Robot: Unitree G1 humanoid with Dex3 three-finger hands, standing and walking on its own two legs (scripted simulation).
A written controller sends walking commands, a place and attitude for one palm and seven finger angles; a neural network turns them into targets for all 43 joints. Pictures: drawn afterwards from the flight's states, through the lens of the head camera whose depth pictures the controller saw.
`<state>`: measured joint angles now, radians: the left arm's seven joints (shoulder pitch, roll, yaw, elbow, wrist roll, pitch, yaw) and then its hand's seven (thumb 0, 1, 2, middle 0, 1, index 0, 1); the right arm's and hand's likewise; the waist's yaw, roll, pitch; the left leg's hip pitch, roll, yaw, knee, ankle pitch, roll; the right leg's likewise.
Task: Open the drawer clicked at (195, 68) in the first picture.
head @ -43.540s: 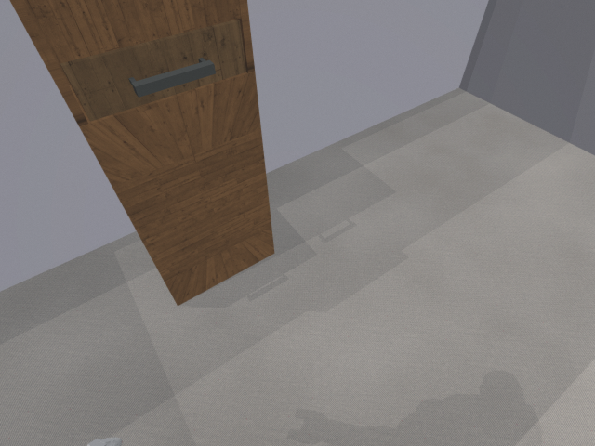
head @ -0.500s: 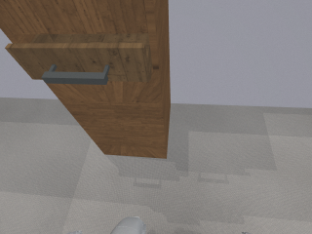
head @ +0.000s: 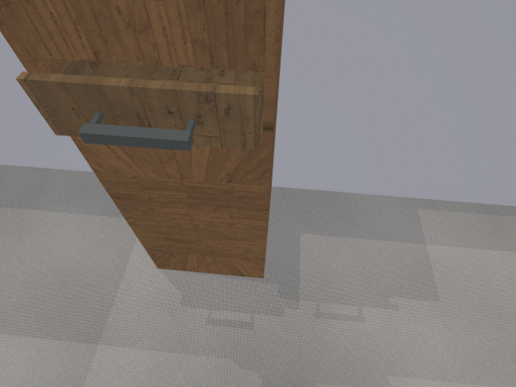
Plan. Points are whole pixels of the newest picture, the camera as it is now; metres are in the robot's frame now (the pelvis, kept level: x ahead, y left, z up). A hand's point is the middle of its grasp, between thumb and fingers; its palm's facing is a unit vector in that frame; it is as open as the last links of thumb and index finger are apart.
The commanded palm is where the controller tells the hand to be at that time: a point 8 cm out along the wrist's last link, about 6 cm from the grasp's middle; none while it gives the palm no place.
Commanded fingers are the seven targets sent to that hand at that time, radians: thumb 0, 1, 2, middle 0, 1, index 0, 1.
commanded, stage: come to a stop and stand still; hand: left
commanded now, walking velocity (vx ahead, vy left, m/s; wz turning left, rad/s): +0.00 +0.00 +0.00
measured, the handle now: (140, 128) +0.47 +0.24 +0.10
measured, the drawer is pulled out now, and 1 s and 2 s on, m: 0.05 0.05 0.05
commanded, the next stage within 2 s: look again from close up in 0.04 s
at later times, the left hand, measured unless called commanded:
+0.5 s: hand out of the picture +0.03 +0.21 -0.16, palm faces -0.03 -0.98 -0.21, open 7.3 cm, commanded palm none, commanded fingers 0.00 0.90 0.90 -0.20 -0.30 -0.20 -0.30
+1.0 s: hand (96, 354) +0.15 +0.24 -0.01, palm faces +0.08 -0.27 -0.96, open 8.0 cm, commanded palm +0.09 +0.26 +0.01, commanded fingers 0.00 0.53 0.74 -0.23 -0.54 -0.23 -0.54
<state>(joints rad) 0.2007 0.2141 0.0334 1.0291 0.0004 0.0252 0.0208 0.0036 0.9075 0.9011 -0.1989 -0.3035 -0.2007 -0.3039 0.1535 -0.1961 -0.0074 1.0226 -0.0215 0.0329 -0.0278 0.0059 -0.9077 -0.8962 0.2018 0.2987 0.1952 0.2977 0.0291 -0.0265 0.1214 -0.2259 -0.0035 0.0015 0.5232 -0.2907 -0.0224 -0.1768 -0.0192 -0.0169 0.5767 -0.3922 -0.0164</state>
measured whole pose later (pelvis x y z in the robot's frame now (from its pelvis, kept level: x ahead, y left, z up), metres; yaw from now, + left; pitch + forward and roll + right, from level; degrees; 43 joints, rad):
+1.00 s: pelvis -0.07 +0.02 -0.03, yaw -3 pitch +5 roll +2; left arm 0.38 0.31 -0.04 0.04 0.87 0.00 0.41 0.01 0.74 0.83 -0.21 -0.41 -0.21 -0.41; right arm 0.14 -0.23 -0.02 0.61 -0.05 -0.11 -0.03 0.01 -0.91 -0.90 0.20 0.30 0.20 0.30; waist 0.03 0.04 -0.12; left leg -0.53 0.00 0.07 0.75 -0.30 0.01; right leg -0.52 -0.02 0.06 0.83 -0.39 0.00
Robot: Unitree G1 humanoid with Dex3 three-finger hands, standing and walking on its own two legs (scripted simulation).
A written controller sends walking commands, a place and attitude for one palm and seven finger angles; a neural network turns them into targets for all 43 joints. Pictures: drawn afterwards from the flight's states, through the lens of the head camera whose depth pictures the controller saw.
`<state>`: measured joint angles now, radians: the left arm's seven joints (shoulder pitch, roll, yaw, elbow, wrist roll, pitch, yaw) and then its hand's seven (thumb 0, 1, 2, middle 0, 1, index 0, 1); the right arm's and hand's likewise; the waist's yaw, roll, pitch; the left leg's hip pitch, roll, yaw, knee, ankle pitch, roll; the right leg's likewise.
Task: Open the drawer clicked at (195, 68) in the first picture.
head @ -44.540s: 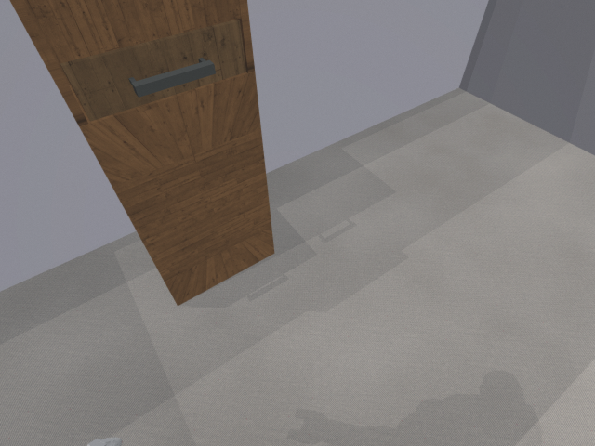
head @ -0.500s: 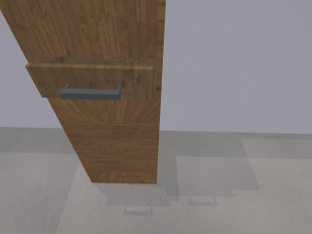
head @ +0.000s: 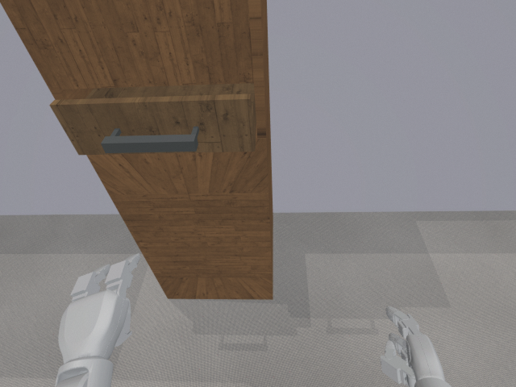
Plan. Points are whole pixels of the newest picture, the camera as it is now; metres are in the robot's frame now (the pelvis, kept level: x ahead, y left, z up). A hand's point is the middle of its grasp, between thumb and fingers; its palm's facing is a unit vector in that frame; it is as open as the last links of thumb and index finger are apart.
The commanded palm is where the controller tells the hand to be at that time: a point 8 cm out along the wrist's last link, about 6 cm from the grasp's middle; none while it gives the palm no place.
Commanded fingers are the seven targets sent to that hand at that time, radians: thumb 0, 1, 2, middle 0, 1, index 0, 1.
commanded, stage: raise the hand with hooked fingers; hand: left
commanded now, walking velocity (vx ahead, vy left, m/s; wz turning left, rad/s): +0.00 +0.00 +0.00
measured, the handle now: (153, 137) +0.53 +0.25 +0.13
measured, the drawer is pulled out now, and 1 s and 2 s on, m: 0.05 0.05 0.05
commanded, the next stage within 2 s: move the hooked fingers above the handle in 1.60 s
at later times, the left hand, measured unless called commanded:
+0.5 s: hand (103, 281) +0.24 +0.25 +0.08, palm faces +0.05 -0.09 -0.99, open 10.8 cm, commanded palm +0.22 +0.25 +0.14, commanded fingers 0.00 -0.06 0.49 -0.27 -0.92 -0.27 -0.92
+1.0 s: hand (75, 194) +0.31 +0.27 +0.19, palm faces +0.14 -0.06 -0.99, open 13.5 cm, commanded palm +0.28 +0.27 +0.25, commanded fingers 0.00 -0.50 0.30 -0.30 -1.20 -0.30 -1.20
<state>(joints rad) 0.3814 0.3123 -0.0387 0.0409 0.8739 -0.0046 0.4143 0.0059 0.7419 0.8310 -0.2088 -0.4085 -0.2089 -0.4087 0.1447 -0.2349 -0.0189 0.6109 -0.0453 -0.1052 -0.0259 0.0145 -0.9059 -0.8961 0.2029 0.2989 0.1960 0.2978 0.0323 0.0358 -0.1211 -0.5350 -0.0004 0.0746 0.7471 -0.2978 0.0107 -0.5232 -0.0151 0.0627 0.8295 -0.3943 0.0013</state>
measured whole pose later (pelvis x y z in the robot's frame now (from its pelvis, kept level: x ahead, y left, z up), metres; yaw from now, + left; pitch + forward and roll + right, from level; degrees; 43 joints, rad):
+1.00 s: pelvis +0.04 +0.01 +0.03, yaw +3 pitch -1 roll +0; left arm -0.03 0.58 0.03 -0.18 0.81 0.07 -0.08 0.00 -0.40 0.34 -0.31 -1.14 -0.31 -1.14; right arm 0.07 -0.26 0.01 0.60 0.00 0.12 0.00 0.01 -0.91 -0.90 0.20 0.30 0.19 0.30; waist 0.09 0.09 -0.01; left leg -0.23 -0.02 0.01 0.47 -0.23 0.02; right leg -0.16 -0.03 0.00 0.48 -0.30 0.02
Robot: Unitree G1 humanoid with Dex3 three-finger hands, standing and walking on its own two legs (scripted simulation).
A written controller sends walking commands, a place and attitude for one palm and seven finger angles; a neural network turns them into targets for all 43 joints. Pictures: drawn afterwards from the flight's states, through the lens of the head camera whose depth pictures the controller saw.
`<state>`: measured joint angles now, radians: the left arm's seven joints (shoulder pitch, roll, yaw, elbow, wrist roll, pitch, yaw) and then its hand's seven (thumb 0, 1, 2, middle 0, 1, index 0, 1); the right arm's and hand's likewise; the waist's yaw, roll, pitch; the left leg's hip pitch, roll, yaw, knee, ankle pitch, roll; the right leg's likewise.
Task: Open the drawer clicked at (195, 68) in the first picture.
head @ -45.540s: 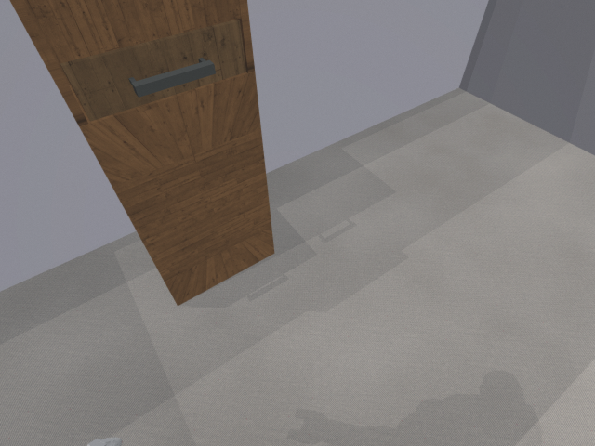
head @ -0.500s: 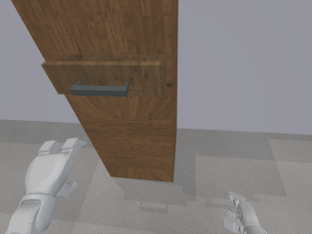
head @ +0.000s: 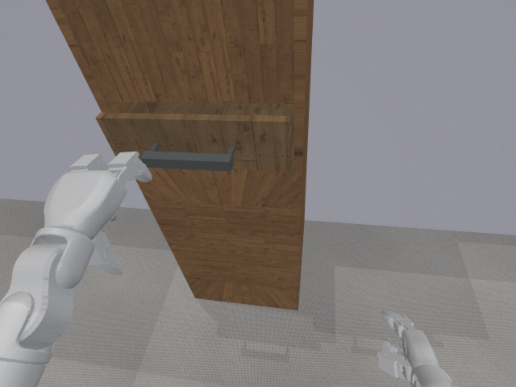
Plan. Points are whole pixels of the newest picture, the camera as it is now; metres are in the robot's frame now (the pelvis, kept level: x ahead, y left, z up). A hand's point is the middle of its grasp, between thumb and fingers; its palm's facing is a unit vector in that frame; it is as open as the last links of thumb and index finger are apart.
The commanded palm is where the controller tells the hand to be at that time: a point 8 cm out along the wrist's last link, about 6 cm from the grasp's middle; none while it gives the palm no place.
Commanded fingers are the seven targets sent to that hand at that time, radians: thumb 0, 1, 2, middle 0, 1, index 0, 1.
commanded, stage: raise the hand with hooked fingers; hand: left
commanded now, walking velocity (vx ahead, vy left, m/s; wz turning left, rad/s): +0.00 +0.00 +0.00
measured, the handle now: (190, 154) +0.50 +0.21 +0.10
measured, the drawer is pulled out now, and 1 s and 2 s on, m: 0.05 0.05 0.05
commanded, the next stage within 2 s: move the hooked fingers above the handle in 0.60 s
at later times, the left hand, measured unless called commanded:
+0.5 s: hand (112, 202) +0.29 +0.23 +0.19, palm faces +0.08 -0.06 -0.99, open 13.8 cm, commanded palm +0.25 +0.24 +0.26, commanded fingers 0.00 -0.50 0.30 -0.30 -1.20 -0.30 -1.20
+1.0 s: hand (120, 193) +0.30 +0.23 +0.18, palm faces +0.07 -0.05 -1.00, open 13.8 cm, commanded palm +0.28 +0.23 +0.25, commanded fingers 0.00 -0.50 0.30 -0.30 -1.20 -0.30 -1.20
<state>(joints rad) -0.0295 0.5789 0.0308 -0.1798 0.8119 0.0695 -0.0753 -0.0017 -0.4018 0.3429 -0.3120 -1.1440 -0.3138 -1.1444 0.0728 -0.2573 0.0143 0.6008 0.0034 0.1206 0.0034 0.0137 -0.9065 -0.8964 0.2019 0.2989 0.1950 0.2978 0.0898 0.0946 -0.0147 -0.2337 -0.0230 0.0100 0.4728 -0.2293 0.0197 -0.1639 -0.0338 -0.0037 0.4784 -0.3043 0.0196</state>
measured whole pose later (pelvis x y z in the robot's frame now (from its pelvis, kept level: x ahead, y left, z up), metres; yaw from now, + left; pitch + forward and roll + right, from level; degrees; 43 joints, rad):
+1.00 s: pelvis -0.03 -0.01 +0.00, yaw +1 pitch -2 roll +0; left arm -0.34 0.61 0.00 0.07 0.79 -0.02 -0.21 0.00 -0.49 0.30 -0.32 -1.21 -0.32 -1.21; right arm 0.12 -0.28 0.03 0.63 0.02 0.08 -0.01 0.01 -0.91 -0.90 0.20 0.30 0.20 0.30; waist 0.08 0.10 0.00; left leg -0.24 -0.01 -0.01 0.44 -0.17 0.00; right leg -0.18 -0.02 -0.03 0.46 -0.26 0.00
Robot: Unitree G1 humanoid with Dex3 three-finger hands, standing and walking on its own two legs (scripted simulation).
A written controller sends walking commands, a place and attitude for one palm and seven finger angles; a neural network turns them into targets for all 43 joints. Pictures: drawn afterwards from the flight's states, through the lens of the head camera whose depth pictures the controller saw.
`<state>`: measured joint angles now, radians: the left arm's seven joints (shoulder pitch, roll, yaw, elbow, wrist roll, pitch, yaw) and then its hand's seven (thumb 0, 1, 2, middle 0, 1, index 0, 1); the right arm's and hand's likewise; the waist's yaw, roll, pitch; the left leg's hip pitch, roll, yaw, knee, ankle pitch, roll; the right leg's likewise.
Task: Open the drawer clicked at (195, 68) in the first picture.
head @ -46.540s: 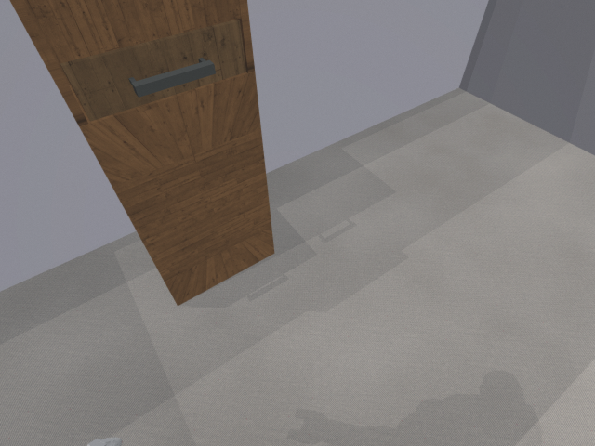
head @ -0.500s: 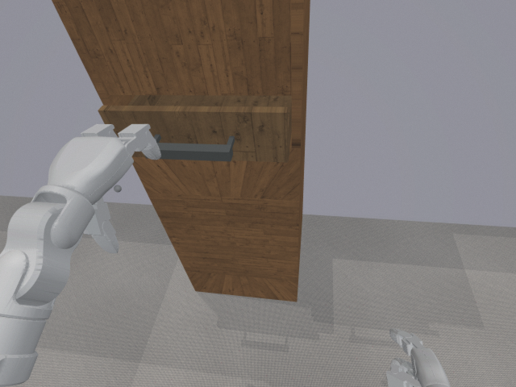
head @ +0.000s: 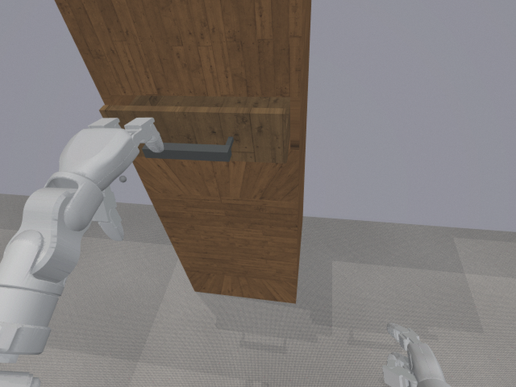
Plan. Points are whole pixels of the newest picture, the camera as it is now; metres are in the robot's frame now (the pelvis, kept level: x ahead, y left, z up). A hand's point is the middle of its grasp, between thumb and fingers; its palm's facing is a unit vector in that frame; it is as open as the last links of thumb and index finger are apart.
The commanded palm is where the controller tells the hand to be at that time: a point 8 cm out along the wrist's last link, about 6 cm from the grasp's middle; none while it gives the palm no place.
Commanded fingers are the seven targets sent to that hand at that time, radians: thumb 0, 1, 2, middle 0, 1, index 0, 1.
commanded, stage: move the hooked fingers above the handle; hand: left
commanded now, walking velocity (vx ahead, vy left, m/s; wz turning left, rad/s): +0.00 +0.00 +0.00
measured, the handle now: (189, 145) +0.53 +0.22 +0.09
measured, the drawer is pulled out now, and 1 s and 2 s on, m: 0.05 0.05 0.05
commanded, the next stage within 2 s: none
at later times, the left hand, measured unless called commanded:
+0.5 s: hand (142, 164) +0.39 +0.24 +0.16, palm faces +0.05 -0.06 -1.00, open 13.8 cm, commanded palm +0.37 +0.24 +0.23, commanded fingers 0.00 -0.50 0.30 -0.30 -1.20 -0.30 -1.20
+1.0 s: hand (174, 154) +0.44 +0.21 +0.14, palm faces -0.01 -0.03 -1.00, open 13.8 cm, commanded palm +0.43 +0.22 +0.21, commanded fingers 0.00 -0.50 0.30 -0.30 -1.20 -0.30 -1.20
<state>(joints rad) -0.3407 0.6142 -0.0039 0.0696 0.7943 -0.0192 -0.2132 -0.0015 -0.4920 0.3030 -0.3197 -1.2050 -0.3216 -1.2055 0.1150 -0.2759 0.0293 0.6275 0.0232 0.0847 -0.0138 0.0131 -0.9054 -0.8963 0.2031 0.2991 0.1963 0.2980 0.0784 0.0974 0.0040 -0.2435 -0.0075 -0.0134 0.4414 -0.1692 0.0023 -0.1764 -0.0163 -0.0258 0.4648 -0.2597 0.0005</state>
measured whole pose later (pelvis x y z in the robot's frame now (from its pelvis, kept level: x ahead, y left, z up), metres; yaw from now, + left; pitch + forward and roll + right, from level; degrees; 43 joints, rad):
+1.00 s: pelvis +0.03 +0.00 -0.01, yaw -1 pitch +5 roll +0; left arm -0.60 0.55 -0.11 0.42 0.88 -0.02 -0.14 0.00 -0.49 0.30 -0.32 -1.20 -0.32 -1.20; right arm 0.20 -0.27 -0.01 0.63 0.04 0.16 -0.03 0.01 -0.91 -0.90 0.20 0.30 0.20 0.30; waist 0.02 0.07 -0.05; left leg -0.36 -0.01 0.00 0.52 -0.24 0.00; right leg -0.30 -0.02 -0.01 0.54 -0.33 0.00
